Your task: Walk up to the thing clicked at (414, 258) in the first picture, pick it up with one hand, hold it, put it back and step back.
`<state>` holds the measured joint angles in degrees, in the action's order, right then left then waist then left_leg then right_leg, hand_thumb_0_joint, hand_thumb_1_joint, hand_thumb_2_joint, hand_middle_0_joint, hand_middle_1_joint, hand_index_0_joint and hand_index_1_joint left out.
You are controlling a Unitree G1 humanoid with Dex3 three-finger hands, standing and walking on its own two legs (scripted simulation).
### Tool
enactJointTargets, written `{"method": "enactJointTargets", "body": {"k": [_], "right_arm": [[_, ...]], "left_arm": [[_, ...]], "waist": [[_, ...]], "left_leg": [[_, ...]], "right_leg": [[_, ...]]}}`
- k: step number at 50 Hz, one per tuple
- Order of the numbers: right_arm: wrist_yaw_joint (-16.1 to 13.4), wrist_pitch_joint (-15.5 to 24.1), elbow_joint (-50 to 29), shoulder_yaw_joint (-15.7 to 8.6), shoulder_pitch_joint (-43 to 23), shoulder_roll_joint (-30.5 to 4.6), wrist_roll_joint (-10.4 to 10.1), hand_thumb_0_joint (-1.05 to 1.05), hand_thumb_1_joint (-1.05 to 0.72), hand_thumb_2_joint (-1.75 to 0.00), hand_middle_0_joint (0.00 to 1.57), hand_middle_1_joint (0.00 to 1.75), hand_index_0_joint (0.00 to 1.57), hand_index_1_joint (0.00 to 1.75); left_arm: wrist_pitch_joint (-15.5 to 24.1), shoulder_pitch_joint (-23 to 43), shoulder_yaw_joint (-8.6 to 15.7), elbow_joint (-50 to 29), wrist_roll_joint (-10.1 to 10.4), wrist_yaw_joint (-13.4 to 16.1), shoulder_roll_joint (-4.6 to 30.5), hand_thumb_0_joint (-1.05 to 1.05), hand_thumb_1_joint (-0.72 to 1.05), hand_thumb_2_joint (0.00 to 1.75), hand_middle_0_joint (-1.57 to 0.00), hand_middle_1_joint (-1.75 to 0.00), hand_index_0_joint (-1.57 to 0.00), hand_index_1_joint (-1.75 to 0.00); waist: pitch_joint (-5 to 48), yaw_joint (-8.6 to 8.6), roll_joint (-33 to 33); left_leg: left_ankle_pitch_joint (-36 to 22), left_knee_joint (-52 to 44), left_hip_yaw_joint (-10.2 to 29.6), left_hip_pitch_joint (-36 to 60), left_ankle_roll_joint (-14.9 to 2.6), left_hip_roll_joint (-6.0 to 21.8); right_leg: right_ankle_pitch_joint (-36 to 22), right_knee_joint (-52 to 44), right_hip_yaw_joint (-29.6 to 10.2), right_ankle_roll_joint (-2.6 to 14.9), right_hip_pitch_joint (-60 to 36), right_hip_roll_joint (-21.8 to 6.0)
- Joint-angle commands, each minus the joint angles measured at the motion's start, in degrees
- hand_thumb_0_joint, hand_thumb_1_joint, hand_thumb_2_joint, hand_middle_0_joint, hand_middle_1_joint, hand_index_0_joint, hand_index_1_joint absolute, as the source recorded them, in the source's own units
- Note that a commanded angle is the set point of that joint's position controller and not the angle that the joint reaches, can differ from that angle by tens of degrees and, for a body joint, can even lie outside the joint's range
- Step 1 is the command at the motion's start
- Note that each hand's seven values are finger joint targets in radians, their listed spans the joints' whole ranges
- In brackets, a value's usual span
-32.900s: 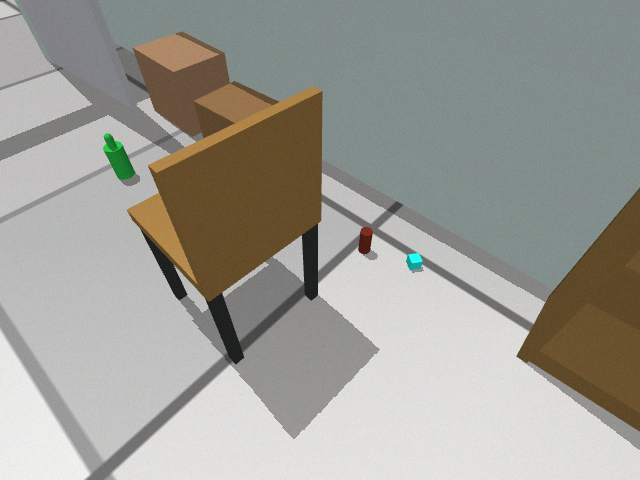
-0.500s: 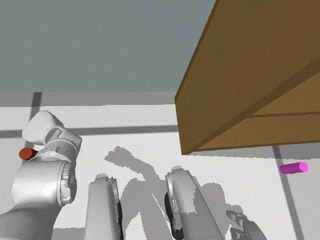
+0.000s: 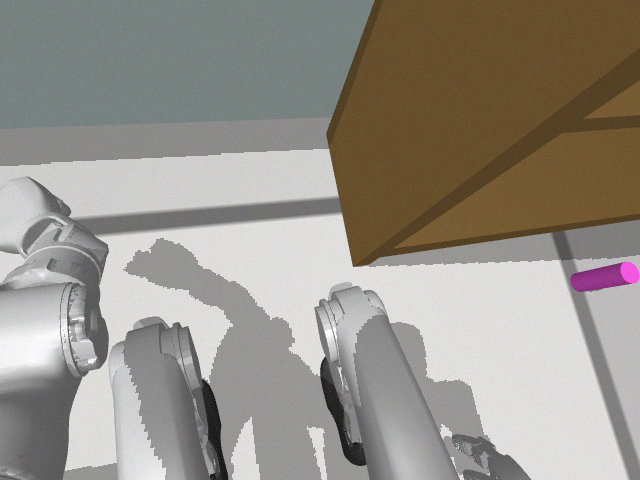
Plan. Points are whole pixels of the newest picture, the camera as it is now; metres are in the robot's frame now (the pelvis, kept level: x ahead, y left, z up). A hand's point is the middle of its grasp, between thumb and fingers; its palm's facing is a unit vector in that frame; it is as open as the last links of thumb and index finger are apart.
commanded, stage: crouch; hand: left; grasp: from above
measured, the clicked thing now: (54, 237) +0.46 +0.30 -0.18
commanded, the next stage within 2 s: lower in 0.50 s
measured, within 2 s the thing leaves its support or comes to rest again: rests again in 1.58 s
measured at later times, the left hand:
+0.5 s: hand (73, 244) +0.46 +0.29 -0.22, palm faces -0.25 -0.34 -0.91, open 5.5 cm
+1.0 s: hand (88, 253) +0.46 +0.29 -0.27, palm faces -0.30 -0.34 -0.89, open 5.6 cm
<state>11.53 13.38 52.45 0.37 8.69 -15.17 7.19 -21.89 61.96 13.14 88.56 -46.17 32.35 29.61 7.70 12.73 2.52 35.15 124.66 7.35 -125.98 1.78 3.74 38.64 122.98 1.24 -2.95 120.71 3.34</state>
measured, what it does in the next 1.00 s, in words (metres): lowers itself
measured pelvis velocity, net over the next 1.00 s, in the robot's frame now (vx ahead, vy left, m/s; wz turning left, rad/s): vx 0.01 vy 0.00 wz -0.06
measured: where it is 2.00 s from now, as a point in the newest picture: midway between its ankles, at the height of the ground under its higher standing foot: (282, 442)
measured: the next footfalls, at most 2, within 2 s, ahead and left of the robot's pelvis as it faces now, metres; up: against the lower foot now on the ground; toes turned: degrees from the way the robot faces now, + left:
none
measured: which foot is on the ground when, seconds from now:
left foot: down 0.00-1.00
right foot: down 0.00-1.00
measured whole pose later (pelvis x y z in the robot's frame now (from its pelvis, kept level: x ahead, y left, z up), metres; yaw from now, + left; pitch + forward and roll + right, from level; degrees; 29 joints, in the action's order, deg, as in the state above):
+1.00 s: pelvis +0.01 +0.00 -0.08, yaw -4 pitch +31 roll -7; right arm 17.0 17.1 48.7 7.3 8.4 -18.1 12.1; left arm -12.2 64.9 17.3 99.7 -51.4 34.2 42.4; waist -3.4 16.4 -2.1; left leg 37.3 141.4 12.7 -135.8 3.2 3.2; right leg 39.5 137.9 4.1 -3.6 130.2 5.7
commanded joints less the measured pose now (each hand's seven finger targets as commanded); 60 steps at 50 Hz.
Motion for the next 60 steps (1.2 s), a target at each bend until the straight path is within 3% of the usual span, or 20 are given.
{"method": "enactJointTargets", "body": {"k": [1,4,7,13,18,19,20,23,27,33,39,40,43,44,46,48,51,55,57,60], "right_arm": [[0.47,1.17,-0.65,-3.84,12.10,-12.84,0.05,0.00,-0.91,-0.91,0.20,0.30,0.20,0.30],[0.96,1.49,-0.43,-3.36,12.36,-12.22,0.60,0.00,-0.92,-0.91,0.20,0.30,0.20,0.30],[1.39,1.94,-0.92,-2.93,12.46,-12.03,1.00,0.00,-0.91,-0.90,0.20,0.30,0.20,0.30],[2.23,2.50,-1.11,-1.34,12.71,-13.10,2.22,0.00,-0.92,-0.90,0.20,0.30,0.20,0.30],[3.05,3.11,-0.74,-0.70,13.58,-13.54,3.20,0.00,-0.92,-0.91,0.20,0.30,0.20,0.30],[3.06,3.14,-0.91,-0.76,13.14,-14.12,3.24,0.00,-0.92,-0.91,0.20,0.30,0.20,0.30],[3.29,3.01,-1.14,-0.50,13.38,-13.69,3.43,0.00,-0.92,-0.91,0.20,0.30,0.20,0.30],[3.80,2.94,-0.83,-0.50,13.64,-13.91,3.82,0.00,-0.92,-0.91,0.20,0.30,0.20,0.30],[4.08,2.65,-0.99,-0.55,13.98,-14.43,3.67,0.00,-0.93,-0.91,0.20,0.30,0.20,0.30],[4.48,2.30,-1.19,0.07,12.99,-14.94,3.45,0.00,-0.93,-0.91,0.20,0.30,0.20,0.30],[5.05,3.21,-2.04,1.76,13.61,-16.03,4.12,0.00,-0.93,-0.90,0.20,0.30,0.20,0.30],[4.97,3.50,-2.01,1.81,13.12,-16.32,3.98,0.00,-0.93,-0.91,0.20,0.30,0.20,0.30],[5.06,3.90,-2.58,2.43,12.83,-16.68,4.24,0.00,-0.92,-0.90,0.20,0.30,0.20,0.30],[5.19,4.09,-2.91,2.72,13.16,-16.86,4.50,0.00,-0.92,-0.90,0.20,0.30,0.20,0.30],[5.45,4.20,-2.98,2.96,13.14,-17.20,4.59,0.00,-0.92,-0.90,0.20,0.30,0.20,0.30],[5.71,4.36,-2.89,3.41,12.93,-17.12,5.18,0.00,-0.93,-0.91,0.20,0.30,0.20,0.30],[5.85,4.27,-3.08,3.58,12.98,-17.44,5.16,0.00,-0.93,-0.91,0.20,0.30,0.20,0.30],[6.40,4.00,-3.34,4.19,12.66,-17.62,5.64,0.00,-0.92,-0.90,0.20,0.30,0.20,0.30],[6.64,4.10,-3.34,4.51,12.68,-17.71,5.99,0.00,-0.92,-0.90,0.20,0.30,0.20,0.30],[6.82,4.37,-3.30,4.90,11.94,-18.35,5.97,0.00,-0.92,-0.90,0.20,0.30,0.20,0.30]], "left_arm": [[0.35,23.82,-0.82,-6.63,-1.80,2.30,13.42,0.00,0.62,0.13,-1.08,-0.24,-1.11,-0.21],[0.99,21.54,-1.23,-3.35,-1.51,0.65,13.41,0.00,0.64,0.14,-1.11,-0.23,-1.14,-0.21],[2.05,21.41,-0.45,-3.82,-1.95,-0.70,16.60,0.00,0.69,0.12,-1.12,-0.26,-1.16,-0.22],[4.05,21.99,0.21,0.64,-3.91,0.28,18.68,0.00,0.71,0.09,-1.12,-0.30,-1.17,-0.24],[5.57,24.81,1.25,-1.19,-4.20,1.72,19.40,0.00,0.73,0.12,-1.12,-0.33,-1.18,-0.28],[5.70,24.65,2.12,-1.54,-4.09,2.41,20.44,0.00,0.73,0.12,-1.13,-0.32,-1.18,-0.27],[5.69,25.37,1.83,-2.30,-4.43,2.61,20.25,0.00,0.74,0.14,-1.13,-0.34,-1.18,-0.29],[5.67,24.86,1.89,-2.18,-4.23,3.07,20.02,0.00,0.75,0.17,-1.15,-0.34,-1.20,-0.29],[5.67,24.03,3.27,-3.97,-3.45,2.94,21.76,0.00,0.71,0.21,-1.14,-0.32,-1.17,-0.29],[5.87,20.60,2.69,0.82,-4.41,1.90,22.54,0.00,0.67,0.29,-1.18,-0.29,-1.18,-0.28],[7.94,19.61,1.57,4.41,-5.13,1.50,22.94,0.00,0.67,0.26,-1.14,-0.32,-1.16,-0.30],[8.34,19.83,2.16,4.27,-4.98,1.65,24.28,0.00,0.65,0.24,-1.14,-0.30,-1.15,-0.28],[9.51,19.94,2.25,4.77,-5.43,2.71,24.43,0.00,0.67,0.27,-1.16,-0.30,-1.17,-0.29],[9.76,20.76,1.90,4.46,-6.16,3.12,24.17,0.00,0.67,0.27,-1.15,-0.31,-1.17,-0.30],[10.17,21.02,3.16,4.40,-6.13,4.15,25.40,0.00,0.68,0.29,-1.15,-0.33,-1.17,-0.31],[10.63,22.21,2.97,3.59,-6.17,4.96,26.22,0.00,0.67,0.26,-1.15,-0.31,-1.16,-0.29],[10.61,21.77,5.09,2.40,-6.04,7.06,27.67,0.00,0.68,0.30,-1.17,-0.29,-1.17,-0.29],[10.16,20.73,5.30,4.35,-6.30,8.51,28.33,0.00,0.74,0.33,-1.21,-0.29,-1.21,-0.29],[9.77,20.68,4.93,5.46,-5.67,8.75,27.63,0.00,0.76,0.32,-1.21,-0.29,-1.22,-0.28],[9.83,19.46,5.30,6.90,-4.86,9.51,28.61,0.00,0.74,0.30,-1.20,-0.28,-1.21,-0.27]], "waist": [[39.73,0.99,14.41],[36.28,1.65,9.95],[35.89,1.02,7.83],[33.98,1.78,7.54],[34.67,2.14,12.53],[35.42,1.46,12.97],[35.67,2.35,13.36],[35.54,2.76,13.94],[37.15,1.96,14.02],[32.21,2.18,11.44],[28.00,4.19,8.58],[28.34,3.46,9.20],[29.07,4.01,11.77],[28.12,4.98,12.43],[28.61,4.63,13.43],[28.36,5.53,14.28],[29.76,4.86,16.43],[28.58,5.66,16.97],[27.49,6.63,16.29],[26.43,6.42,16.40]], "left_leg": [[-4.72,-11.17,-4.63,32.16,-1.55,-0.43],[-4.61,-8.89,-5.02,27.25,-2.28,-0.74],[-5.73,-6.20,-6.07,23.51,-3.05,-1.26],[-5.70,-3.03,-5.85,19.85,-3.16,-1.21],[-5.49,-1.85,-5.41,22.29,-2.36,-0.86],[-5.19,-1.42,-5.33,22.43,-2.32,-0.79],[-5.94,-0.72,-5.44,22.84,-2.29,-0.73],[-5.95,0.25,-5.29,22.32,-2.29,-0.62],[-7.00,1.50,-5.22,22.51,-2.37,-0.65],[-5.86,2.59,-4.44,17.59,-2.79,-0.68],[-5.32,4.13,-3.74,14.08,-3.28,-0.95],[-5.17,4.14,-3.62,14.93,-3.11,-0.86],[-4.99,4.15,-3.04,17.37,-2.66,-0.60],[-5.07,4.26,-2.82,18.03,-2.60,-0.63],[-4.83,4.36,-2.73,17.99,-2.53,-0.41],[-5.20,5.21,-2.79,17.71,-2.65,-0.38],[-6.23,5.59,-2.77,19.07,-2.36,0.05],[-6.83,6.00,-2.40,18.52,-2.26,0.33],[-7.27,6.44,-2.06,19.18,-2.31,0.34],[-7.00,6.23,-1.48,19.23,-2.30,0.53]], "right_leg": [[-8.69,-13.57,6.05,4.28,-14.92,0.27],[-8.53,-12.60,5.83,3.99,-15.59,0.62],[-8.94,-12.07,4.96,3.62,-17.31,0.88],[-9.73,-8.72,5.65,3.60,-15.44,1.49],[-9.40,-5.98,6.83,4.01,-13.16,1.49],[-9.12,-5.61,7.05,4.06,-12.53,1.62],[-10.20,-5.50,7.01,3.95,-13.21,1.54],[-10.51,-4.40,7.44,3.85,-12.53,1.60],[-11.52,-3.90,7.61,3.73,-13.80,1.62],[-10.62,-2.56,8.22,3.74,-11.65,2.27],[-10.23,-2.13,8.77,3.36,-11.93,2.57],[-9.71,-1.70,9.09,3.44,-11.10,2.61],[-9.82,-1.02,9.94,3.75,-10.80,2.90],[-10.00,-0.67,10.22,3.86,-9.84,2.71],[-10.01,-0.56,10.47,3.89,-10.17,2.96],[-10.69,-0.30,10.48,3.67,-10.59,2.71],[-12.20,-0.31,10.52,3.64,-11.56,2.88],[-13.29,0.07,10.87,3.59,-12.26,2.95],[-13.52,0.12,11.22,3.50,-11.48,2.79],[-13.44,-0.05,11.67,3.53,-11.62,3.03]]}}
